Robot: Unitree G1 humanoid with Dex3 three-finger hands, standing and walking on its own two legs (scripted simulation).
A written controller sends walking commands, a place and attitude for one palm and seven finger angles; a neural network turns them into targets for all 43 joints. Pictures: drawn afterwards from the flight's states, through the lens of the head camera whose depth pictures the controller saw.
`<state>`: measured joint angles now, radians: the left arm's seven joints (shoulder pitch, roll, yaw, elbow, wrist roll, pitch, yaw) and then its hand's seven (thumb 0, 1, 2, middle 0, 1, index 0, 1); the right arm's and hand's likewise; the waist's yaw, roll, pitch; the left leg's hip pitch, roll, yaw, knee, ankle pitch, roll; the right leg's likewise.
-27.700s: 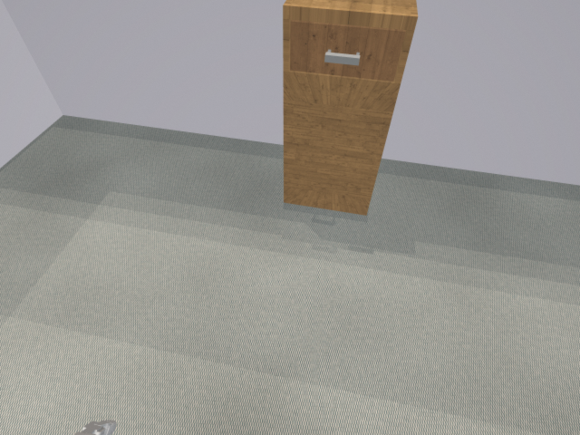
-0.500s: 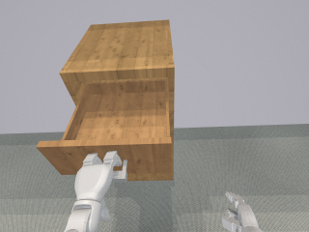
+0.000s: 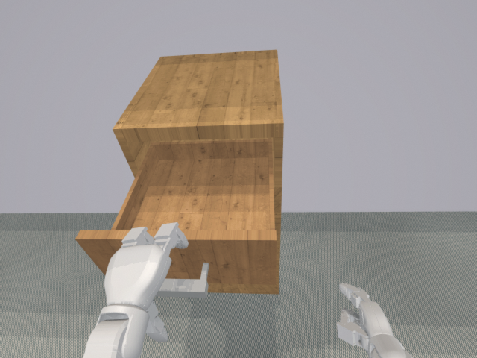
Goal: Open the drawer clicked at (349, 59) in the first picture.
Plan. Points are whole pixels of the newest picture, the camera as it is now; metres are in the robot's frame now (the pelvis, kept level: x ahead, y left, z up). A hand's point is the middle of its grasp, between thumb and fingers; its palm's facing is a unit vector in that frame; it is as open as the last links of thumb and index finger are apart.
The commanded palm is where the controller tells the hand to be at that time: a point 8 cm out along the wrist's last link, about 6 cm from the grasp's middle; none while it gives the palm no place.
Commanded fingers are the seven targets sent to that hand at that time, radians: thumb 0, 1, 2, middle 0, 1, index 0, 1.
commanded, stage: lift the hand off the handle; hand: left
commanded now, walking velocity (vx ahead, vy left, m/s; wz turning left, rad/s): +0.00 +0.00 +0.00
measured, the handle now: (179, 277) +0.26 +0.17 -0.01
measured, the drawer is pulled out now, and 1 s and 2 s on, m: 0.28 0.28 0.28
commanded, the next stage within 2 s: draw the hand back to the body in 0.54 s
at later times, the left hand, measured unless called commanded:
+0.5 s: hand (145, 251) +0.22 +0.17 +0.13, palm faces +0.16 -0.18 -0.97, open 13.9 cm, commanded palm +0.17 +0.17 +0.19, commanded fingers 0.00 -0.50 0.30 -0.30 -1.20 -0.30 -1.20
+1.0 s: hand (122, 267) +0.19 +0.20 +0.13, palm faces +0.13 -0.16 -0.98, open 13.9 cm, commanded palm +0.15 +0.20 +0.19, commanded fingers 0.00 -0.50 0.30 -0.30 -1.20 -0.30 -1.20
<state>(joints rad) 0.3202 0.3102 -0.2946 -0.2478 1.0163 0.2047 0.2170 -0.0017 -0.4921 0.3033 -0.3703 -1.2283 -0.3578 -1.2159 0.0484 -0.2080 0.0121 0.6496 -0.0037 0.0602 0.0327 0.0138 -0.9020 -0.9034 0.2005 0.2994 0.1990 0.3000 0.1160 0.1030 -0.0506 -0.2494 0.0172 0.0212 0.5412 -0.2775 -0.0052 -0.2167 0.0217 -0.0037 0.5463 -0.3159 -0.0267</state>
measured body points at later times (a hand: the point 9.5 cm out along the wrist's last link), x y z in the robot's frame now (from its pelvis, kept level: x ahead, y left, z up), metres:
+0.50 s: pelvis +0.00 +0.00 +0.01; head -0.03 -0.06 +0.45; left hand +0.20 +0.18 +0.19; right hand +0.25 -0.18 -0.08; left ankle +0.01 +0.12 -0.73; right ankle -0.01 -0.10 -0.73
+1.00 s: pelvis -0.01 +0.00 +0.01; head -0.04 -0.06 +0.45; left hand +0.18 +0.20 +0.18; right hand +0.23 -0.19 -0.08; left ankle +0.01 +0.12 -0.73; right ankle -0.01 -0.10 -0.73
